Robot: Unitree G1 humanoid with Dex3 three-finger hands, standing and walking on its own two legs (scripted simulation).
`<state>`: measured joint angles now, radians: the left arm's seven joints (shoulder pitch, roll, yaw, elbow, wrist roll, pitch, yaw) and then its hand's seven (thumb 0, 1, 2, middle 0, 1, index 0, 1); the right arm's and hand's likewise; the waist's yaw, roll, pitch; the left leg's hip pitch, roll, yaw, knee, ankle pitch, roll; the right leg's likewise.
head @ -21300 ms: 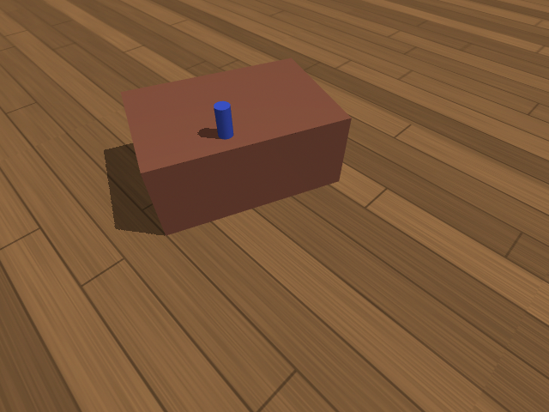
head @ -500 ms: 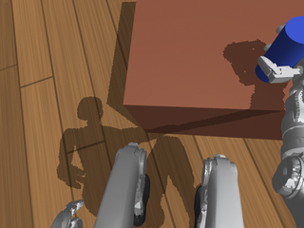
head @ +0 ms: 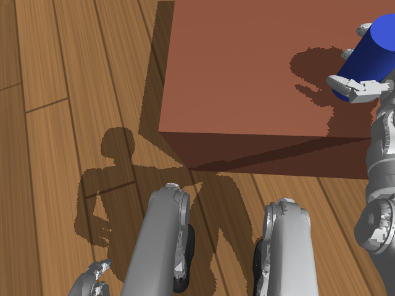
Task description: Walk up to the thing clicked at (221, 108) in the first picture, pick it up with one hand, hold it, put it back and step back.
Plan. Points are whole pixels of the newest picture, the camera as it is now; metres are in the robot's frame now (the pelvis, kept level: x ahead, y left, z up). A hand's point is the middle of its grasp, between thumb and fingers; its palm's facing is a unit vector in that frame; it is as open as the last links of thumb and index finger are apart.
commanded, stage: open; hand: right
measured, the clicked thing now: (369, 64) +0.53 -0.22 +0.02
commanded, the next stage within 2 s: withdraw in 0.12 s
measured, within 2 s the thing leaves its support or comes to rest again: neither
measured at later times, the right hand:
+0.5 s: hand (391, 49) +0.54 -0.24 +0.05, palm faces +0.20 +0.98 -0.04, open 15.9 cm
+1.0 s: hand out of the picture +0.51 -0.35 +0.20, palm faces +0.37 +0.86 -0.35, open 17.2 cm
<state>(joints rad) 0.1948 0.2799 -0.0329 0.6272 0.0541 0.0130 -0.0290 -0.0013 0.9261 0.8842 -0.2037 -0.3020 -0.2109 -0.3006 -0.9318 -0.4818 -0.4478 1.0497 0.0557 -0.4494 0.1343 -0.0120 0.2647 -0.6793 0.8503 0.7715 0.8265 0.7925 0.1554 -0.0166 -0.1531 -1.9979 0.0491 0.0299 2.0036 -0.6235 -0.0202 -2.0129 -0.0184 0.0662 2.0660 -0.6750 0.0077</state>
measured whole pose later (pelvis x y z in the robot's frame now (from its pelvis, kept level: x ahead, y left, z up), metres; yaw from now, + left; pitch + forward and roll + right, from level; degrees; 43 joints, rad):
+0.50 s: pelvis +0.01 +0.00 +0.02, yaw +0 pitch +35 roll +4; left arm 0.19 0.28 -0.03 0.63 0.03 0.03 -0.01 0.00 0.91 0.89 -0.20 -0.30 -0.20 -0.30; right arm -0.91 -0.52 -0.50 0.95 0.05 -0.39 0.15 -0.01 0.37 -0.17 0.21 0.18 0.20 0.18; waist 0.16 -0.02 -0.15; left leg -1.93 0.04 0.04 1.95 -0.63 -0.02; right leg -1.95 -0.03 0.07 2.01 -0.68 0.01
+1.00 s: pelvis +0.03 +0.00 +0.19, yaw +0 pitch +26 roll +4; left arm 0.29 0.26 -0.05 0.63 -0.02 0.08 0.01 0.00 0.89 0.90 -0.20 -0.29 -0.20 -0.30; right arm -0.84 -0.73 -0.46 1.15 -0.13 -0.10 0.00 -0.01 0.49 -0.08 0.06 0.06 0.06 0.07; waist 0.14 0.00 -0.11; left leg -1.28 0.01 0.06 1.32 -0.49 -0.02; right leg -1.31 -0.06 0.05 1.41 -0.56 0.01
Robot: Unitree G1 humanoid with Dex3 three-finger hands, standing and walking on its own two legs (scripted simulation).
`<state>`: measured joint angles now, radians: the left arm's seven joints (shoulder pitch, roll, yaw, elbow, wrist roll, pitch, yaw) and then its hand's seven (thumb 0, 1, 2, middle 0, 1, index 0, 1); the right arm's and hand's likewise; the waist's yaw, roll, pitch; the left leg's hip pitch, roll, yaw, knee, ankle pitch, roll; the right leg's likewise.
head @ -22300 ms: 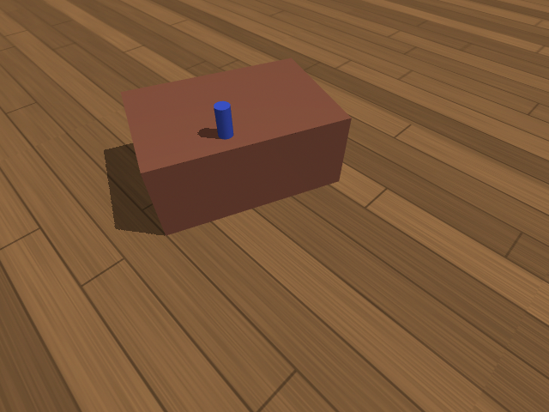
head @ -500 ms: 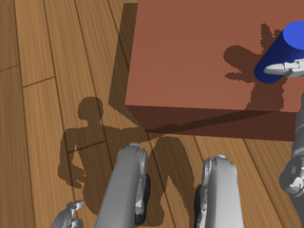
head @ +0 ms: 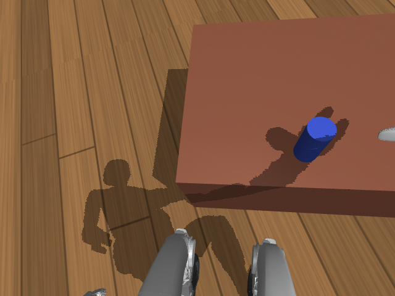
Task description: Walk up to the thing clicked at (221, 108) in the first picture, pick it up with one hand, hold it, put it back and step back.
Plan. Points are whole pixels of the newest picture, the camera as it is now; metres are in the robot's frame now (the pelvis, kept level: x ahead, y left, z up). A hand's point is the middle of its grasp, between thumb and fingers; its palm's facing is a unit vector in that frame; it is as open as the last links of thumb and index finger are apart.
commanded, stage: home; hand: right
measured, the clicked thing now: (312, 141) +0.50 -0.22 -0.17
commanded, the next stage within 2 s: none
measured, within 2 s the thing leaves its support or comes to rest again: neither
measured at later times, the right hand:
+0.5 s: hand (391, 175) +0.35 -0.27 +0.02, palm faces +0.25 +0.91 -0.34, open 17.3 cm
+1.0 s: hand (343, 266) +0.21 -0.17 +0.04, palm faces +0.19 +0.95 -0.26, open 17.4 cm
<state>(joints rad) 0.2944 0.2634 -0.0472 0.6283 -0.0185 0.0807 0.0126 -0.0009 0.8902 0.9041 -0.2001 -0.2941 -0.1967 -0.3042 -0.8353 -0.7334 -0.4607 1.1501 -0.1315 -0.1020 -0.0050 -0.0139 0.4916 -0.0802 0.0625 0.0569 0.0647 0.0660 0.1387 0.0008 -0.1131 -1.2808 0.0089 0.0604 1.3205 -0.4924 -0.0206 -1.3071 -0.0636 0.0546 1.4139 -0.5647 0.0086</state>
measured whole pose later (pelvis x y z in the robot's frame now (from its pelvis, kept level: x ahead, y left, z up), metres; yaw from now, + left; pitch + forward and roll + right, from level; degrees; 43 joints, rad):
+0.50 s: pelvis +0.05 -0.01 +0.11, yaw -1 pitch +11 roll +3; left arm 0.33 0.23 -0.03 0.63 -0.06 0.07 0.10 0.00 0.90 0.90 -0.20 -0.29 -0.20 -0.30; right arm -0.17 -0.34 -0.20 0.75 0.01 0.02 -0.15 -0.01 0.52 -0.07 0.07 0.05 0.06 0.06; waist 0.08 -0.01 -0.07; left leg -0.61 0.01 0.04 0.77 -0.36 -0.03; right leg -0.63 -0.05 0.00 0.87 -0.44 0.00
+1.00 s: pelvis +0.05 +0.02 +0.12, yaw -4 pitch +4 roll +1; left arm 0.19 0.20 -0.03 0.54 -0.03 -0.03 0.15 0.00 0.90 0.90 -0.20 -0.29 -0.20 -0.30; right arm 0.36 -0.19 0.02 0.23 0.03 0.15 -0.14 -0.01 0.54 -0.06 0.06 0.05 0.06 0.06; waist 0.00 -0.01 -0.04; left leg -0.45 0.03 0.06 0.76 -0.38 -0.01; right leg -0.46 -0.04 0.03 0.79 -0.41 0.03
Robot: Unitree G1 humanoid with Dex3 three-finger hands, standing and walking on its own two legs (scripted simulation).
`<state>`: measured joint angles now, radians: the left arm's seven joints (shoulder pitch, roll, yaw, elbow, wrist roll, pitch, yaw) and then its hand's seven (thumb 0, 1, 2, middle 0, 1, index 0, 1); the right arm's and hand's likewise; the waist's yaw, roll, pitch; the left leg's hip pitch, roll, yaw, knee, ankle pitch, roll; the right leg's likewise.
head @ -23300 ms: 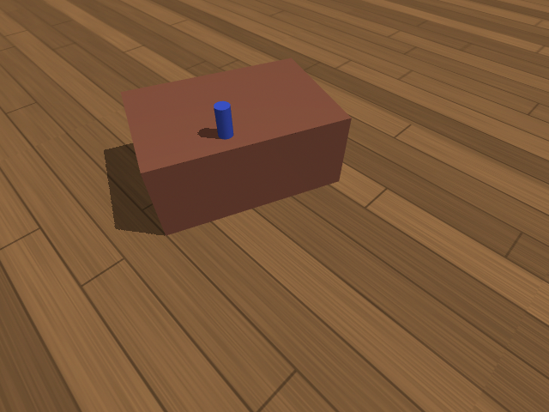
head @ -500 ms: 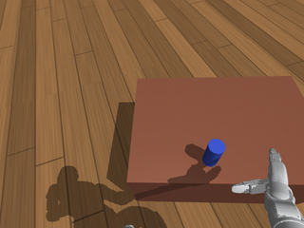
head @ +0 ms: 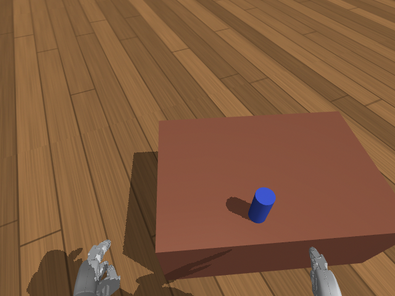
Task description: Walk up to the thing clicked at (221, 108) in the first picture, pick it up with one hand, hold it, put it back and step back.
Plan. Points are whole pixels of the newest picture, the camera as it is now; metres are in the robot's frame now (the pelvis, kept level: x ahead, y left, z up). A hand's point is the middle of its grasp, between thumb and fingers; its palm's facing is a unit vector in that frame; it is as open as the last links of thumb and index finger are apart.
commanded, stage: home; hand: right
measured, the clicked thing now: (260, 206) +0.46 -0.20 -0.28
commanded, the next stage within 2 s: stand in 1.74 s
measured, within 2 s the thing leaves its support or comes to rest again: neither
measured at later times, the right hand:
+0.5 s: hand out of the picture +0.11 -0.24 -0.11, palm faces -0.03 +0.93 -0.37, open 17.5 cm
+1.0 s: hand out of the picture +0.03 -0.27 -0.12, palm faces -0.04 +0.93 -0.37, open 17.4 cm
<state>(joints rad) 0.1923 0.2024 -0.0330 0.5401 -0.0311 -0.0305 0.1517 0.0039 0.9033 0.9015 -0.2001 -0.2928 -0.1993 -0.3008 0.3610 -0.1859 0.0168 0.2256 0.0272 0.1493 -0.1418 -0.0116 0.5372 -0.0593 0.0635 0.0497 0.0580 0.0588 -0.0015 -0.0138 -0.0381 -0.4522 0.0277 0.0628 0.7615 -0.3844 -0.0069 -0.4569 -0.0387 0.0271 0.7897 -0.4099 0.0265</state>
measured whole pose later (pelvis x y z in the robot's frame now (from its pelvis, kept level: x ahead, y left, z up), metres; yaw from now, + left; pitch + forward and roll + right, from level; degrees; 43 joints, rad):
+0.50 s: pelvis +0.00 -0.01 +0.02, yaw +0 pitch -1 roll +0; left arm 0.23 0.30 0.01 0.87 0.04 0.03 0.02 0.01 0.90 0.90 -0.20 -0.30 -0.20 -0.30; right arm 0.24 -0.32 0.00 0.81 -0.05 0.01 -0.03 -0.01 0.54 -0.05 0.06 0.05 0.06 0.06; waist 0.01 -0.01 -0.01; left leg -0.25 0.05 0.05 0.57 -0.30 -0.02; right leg -0.23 -0.01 0.01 0.56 -0.31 0.02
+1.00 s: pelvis -0.02 -0.02 +0.04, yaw +0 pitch -3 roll -1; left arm 0.18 0.33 0.00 1.09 0.03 0.02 0.00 0.00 0.91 0.90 -0.20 -0.30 -0.20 -0.31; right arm 0.20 -0.33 0.01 1.10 -0.03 0.01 -0.02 -0.01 0.53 -0.05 0.06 0.05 0.06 0.06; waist 0.00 -0.01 0.02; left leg -0.16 0.07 0.03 0.40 -0.19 -0.04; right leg -0.13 0.02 -0.01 0.36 -0.18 0.00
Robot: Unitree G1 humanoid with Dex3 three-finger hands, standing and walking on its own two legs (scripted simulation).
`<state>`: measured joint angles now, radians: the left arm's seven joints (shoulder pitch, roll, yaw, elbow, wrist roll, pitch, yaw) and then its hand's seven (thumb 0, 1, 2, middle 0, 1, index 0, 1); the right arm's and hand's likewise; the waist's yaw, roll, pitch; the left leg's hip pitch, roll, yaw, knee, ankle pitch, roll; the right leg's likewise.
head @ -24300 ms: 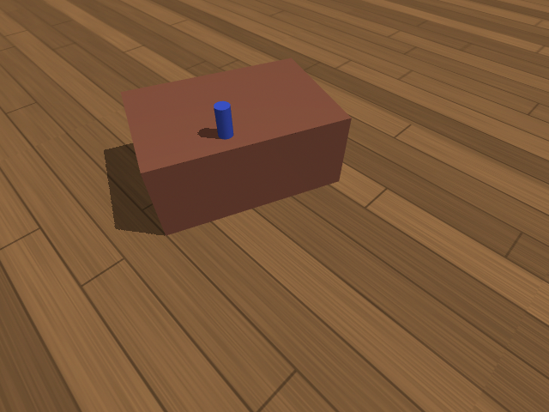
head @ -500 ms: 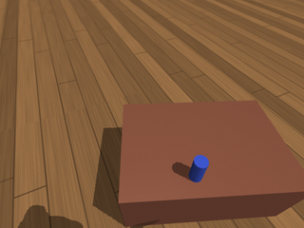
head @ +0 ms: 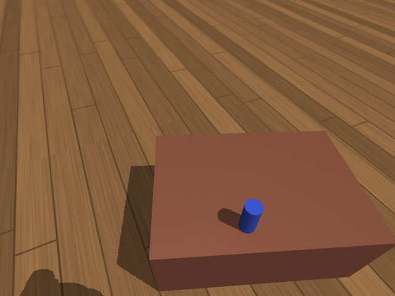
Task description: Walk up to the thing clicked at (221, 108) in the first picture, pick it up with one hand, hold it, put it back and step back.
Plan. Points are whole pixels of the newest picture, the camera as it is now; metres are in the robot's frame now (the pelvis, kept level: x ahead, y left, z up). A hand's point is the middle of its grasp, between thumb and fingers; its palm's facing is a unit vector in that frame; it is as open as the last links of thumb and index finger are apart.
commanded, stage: home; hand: right
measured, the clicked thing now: (250, 216) +0.48 -0.19 -0.32
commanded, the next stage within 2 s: stand in 0.74 s
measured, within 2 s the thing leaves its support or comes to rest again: neither
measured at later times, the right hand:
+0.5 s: hand out of the picture +0.08 -0.23 -0.15, palm faces -0.04 +0.93 -0.36, open 17.4 cm
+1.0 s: hand out of the picture +0.10 -0.23 -0.15, palm faces -0.04 +0.93 -0.37, open 16.1 cm
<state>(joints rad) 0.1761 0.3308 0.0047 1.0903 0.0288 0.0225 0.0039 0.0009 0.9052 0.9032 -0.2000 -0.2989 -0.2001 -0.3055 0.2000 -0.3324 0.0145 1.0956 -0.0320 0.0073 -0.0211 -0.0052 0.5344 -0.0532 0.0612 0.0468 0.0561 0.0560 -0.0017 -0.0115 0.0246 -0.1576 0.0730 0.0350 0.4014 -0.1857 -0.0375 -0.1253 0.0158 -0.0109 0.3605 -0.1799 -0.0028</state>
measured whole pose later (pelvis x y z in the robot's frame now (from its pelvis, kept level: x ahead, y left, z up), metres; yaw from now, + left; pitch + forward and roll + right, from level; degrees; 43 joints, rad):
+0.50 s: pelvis +0.01 +0.02 +0.00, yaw +0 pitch -3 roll +0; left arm 0.13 0.34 -0.01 1.14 0.02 0.01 0.00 0.00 0.91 0.90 -0.20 -0.30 -0.20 -0.31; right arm 0.13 -0.33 0.02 1.13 -0.02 -0.01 -0.02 0.00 0.52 -0.06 0.06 0.05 0.06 0.06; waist 0.01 -0.02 0.04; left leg -0.12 0.04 0.05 0.35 -0.18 -0.01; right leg -0.10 -0.02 0.00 0.32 -0.18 0.03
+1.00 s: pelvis +0.02 +0.02 +0.00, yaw +0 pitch -2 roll +0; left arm 0.12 0.34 0.00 1.14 0.01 0.01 0.00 0.00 0.91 0.90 -0.20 -0.30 -0.20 -0.30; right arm 0.11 -0.34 0.01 1.14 -0.02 -0.01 -0.01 0.00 0.37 -0.21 0.13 0.15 0.13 0.16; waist 0.00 -0.02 0.04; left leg -0.11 0.02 0.05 0.33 -0.18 0.00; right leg -0.08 -0.03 0.00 0.30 -0.17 0.03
